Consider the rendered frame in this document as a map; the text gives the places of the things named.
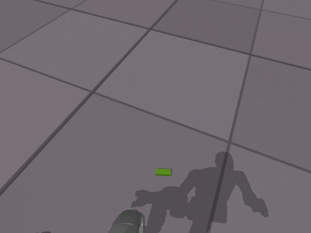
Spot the small box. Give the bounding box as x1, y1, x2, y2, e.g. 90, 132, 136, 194
155, 168, 171, 176

